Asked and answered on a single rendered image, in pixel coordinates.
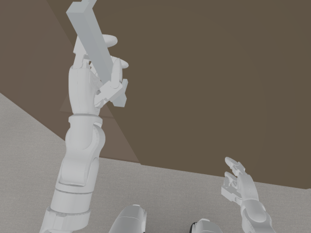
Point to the wardrobe door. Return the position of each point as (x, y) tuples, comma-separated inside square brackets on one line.
[(209, 79)]

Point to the robot left thigh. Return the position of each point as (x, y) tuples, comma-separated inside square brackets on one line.
[(132, 219)]

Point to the robot thigh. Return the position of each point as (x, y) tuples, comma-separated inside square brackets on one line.
[(204, 226), (132, 219)]

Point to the robot right hand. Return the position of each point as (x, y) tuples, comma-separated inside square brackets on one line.
[(243, 187)]

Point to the robot right forearm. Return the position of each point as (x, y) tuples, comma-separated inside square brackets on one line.
[(255, 219)]

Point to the robot left forearm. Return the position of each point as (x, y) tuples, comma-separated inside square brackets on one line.
[(69, 210)]

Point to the robot right thigh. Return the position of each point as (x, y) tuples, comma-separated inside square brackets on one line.
[(204, 226)]

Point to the robot left hand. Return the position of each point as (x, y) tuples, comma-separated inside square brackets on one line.
[(85, 82)]

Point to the handle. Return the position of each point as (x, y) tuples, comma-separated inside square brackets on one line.
[(86, 26)]

